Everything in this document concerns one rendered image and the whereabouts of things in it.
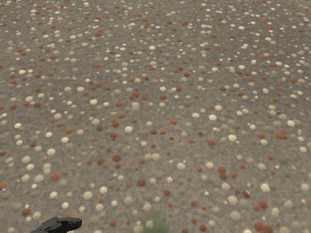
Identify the left robot hand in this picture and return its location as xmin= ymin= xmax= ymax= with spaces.
xmin=30 ymin=216 xmax=83 ymax=233

